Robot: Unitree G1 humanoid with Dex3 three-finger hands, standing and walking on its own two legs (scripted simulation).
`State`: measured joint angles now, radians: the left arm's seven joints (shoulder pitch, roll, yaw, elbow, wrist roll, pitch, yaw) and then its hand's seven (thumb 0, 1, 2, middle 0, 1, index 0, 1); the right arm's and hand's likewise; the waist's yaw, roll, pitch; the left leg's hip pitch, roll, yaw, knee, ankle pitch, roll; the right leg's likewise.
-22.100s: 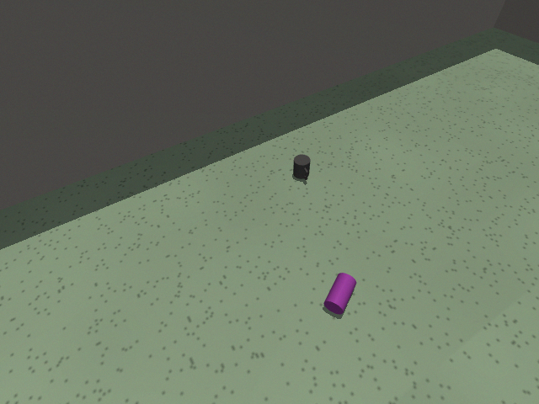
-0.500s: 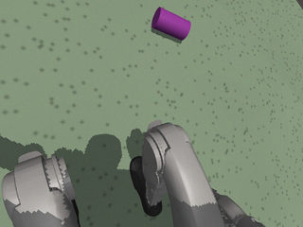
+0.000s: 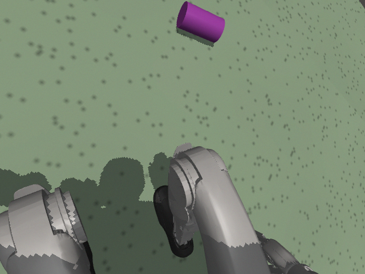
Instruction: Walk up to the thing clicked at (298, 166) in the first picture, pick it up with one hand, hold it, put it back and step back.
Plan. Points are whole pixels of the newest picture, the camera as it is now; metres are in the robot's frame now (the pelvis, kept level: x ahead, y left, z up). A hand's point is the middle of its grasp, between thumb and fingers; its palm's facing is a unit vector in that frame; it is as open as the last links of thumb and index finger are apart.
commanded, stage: close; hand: left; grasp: from above
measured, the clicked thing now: out of the picture +0.46 +0.38 -0.25
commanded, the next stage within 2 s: settle in 1.48 s
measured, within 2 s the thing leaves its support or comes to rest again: leaves its support in 1.86 s
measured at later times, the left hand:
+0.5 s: hand out of the picture +0.43 +0.39 -0.22, palm faces -0.43 -0.15 -0.89, open 12.9 cm
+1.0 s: hand out of the picture +0.43 +0.39 -0.22, palm faces -0.44 -0.16 -0.89, open 11.8 cm
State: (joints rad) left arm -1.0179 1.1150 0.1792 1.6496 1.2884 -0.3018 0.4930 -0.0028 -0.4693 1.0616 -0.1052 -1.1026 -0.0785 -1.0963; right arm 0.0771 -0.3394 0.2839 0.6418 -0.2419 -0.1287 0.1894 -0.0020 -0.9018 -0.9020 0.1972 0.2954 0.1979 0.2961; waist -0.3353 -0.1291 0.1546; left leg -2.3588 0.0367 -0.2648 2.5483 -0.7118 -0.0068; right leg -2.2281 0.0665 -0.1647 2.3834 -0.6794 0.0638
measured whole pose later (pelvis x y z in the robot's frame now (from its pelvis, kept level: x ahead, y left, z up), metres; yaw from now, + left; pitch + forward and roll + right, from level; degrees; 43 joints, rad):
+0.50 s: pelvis +0.00 +0.00 +0.00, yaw +0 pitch +29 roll -14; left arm -1.05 1.11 0.15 1.66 1.30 -0.28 0.50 0.00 -0.34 0.92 -0.15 -1.08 -0.17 -1.05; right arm 0.06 -0.33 0.29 0.63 -0.24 -0.14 0.19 0.00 -0.89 -0.90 0.20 0.30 0.20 0.30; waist -0.33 -0.13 0.14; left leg -2.36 0.03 -0.26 2.54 -0.71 0.00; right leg -2.23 0.06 -0.16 2.38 -0.68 0.07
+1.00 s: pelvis +0.00 +0.00 +0.00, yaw +0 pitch +28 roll -14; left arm -1.05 1.13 0.16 1.67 1.29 -0.30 0.49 0.00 -0.19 0.88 -0.29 -1.06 -0.26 -1.01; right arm 0.07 -0.34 0.31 0.63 -0.24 -0.13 0.18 0.00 -0.89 -0.90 0.20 0.30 0.20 0.30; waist -0.34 -0.13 0.16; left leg -2.36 0.04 -0.26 2.55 -0.71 0.00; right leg -2.22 0.07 -0.17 2.38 -0.67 0.07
